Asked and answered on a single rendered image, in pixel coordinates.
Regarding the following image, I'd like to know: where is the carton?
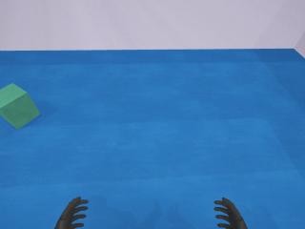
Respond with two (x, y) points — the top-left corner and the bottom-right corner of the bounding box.
(0, 83), (40, 130)

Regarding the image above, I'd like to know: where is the robot left hand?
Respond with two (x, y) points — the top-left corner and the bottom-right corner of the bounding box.
(54, 197), (89, 229)

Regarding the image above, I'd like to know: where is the robot right hand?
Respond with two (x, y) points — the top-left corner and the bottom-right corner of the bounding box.
(214, 198), (248, 229)

